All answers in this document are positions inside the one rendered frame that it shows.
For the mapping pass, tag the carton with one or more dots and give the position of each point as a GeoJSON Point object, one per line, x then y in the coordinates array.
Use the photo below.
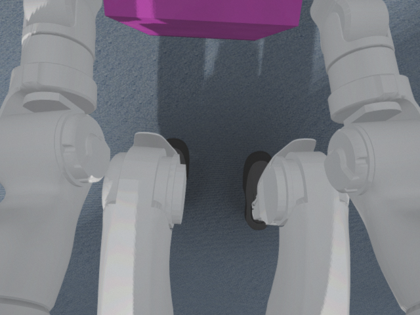
{"type": "Point", "coordinates": [215, 19]}

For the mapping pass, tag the robot shin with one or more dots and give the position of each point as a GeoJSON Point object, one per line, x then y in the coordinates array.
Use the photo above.
{"type": "Point", "coordinates": [111, 178]}
{"type": "Point", "coordinates": [298, 145]}

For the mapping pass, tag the left robot shin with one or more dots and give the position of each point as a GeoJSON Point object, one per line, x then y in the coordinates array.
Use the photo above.
{"type": "Point", "coordinates": [111, 178]}

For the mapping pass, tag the robot right upper arm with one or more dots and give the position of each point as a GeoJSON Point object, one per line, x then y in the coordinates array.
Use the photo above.
{"type": "Point", "coordinates": [378, 165]}

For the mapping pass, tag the robot left upper arm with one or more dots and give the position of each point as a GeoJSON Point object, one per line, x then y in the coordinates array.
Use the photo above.
{"type": "Point", "coordinates": [48, 162]}

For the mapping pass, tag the robot left forearm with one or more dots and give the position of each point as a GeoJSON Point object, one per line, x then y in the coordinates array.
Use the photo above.
{"type": "Point", "coordinates": [58, 52]}

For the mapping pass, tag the robot right forearm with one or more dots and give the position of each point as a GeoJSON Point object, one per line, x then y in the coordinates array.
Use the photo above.
{"type": "Point", "coordinates": [360, 63]}

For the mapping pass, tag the right robot shin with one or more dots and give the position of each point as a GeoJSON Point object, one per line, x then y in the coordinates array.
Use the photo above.
{"type": "Point", "coordinates": [298, 145]}

